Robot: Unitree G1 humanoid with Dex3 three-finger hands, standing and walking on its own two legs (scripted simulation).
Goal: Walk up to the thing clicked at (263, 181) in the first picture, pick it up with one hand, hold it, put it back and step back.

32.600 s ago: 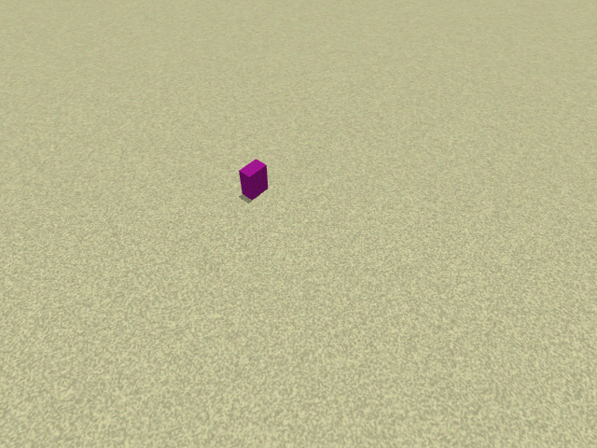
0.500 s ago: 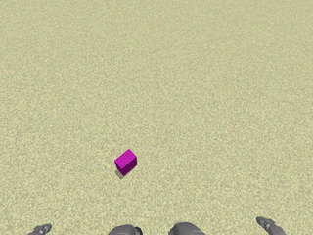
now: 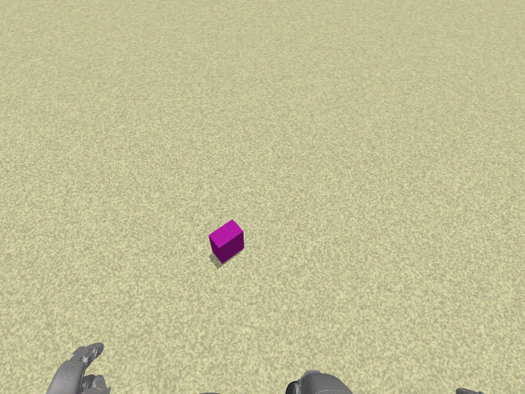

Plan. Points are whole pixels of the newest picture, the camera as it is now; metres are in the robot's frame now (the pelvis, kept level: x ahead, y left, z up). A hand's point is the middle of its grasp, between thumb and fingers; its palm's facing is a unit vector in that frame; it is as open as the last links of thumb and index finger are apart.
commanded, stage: step back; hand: left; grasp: from the side
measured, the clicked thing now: (227, 242) +0.67 +0.14 -0.68
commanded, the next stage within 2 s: none
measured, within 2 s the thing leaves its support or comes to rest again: neither
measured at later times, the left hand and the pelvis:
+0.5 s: hand out of the picture -0.07 +0.23 -0.13, palm faces -0.05 -0.91 -0.41, open 7.4 cm; pelvis -0.17 -0.04 +0.00, yaw -3 degrees
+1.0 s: hand out of the picture -0.25 +0.22 -0.15, palm faces -0.06 -0.91 -0.40, open 7.4 cm; pelvis -0.35 -0.06 +0.00, yaw -4 degrees
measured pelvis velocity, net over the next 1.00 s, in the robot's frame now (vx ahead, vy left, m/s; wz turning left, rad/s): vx -0.35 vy -0.06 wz -0.07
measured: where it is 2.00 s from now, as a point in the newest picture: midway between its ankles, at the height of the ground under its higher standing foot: outside the picture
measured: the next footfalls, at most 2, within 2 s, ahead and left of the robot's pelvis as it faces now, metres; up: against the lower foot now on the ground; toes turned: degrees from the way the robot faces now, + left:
right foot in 0.36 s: -0.11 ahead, -0.16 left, +0.00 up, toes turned +0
left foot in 0.66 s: -0.20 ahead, +0.08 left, +0.00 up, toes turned -1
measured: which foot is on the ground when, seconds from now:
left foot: down 0.00-0.38, up 0.40-0.64, down 0.66-1.00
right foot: down 0.00-0.02, up 0.04-0.34, down 0.36-0.68, up 0.70-0.98, down 1.00-1.00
